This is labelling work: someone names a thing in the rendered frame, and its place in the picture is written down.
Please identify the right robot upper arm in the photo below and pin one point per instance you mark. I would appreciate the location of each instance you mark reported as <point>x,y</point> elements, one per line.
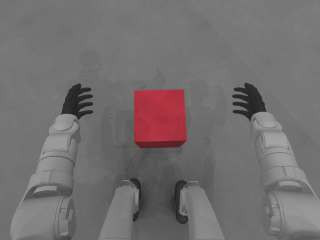
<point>291,215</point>

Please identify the robot right foot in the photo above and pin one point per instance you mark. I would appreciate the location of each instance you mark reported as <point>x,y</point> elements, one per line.
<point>180,218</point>

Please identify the left robot thigh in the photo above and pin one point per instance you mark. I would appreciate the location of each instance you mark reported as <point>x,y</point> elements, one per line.
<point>118,223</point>

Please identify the left robot upper arm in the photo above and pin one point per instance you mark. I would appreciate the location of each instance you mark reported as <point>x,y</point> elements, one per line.
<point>45,218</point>

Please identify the left robot forearm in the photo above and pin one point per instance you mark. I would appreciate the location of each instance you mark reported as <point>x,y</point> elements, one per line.
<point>54,173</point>

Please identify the left robot hand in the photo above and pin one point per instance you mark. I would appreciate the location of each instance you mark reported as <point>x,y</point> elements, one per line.
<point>71,104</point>

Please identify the right robot hand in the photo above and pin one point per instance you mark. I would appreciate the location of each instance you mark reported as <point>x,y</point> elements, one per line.
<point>254,101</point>

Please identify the right robot forearm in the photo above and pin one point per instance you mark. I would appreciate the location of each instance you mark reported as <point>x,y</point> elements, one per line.
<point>279,169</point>

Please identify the carton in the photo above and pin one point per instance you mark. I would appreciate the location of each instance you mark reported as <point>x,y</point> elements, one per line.
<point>159,118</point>

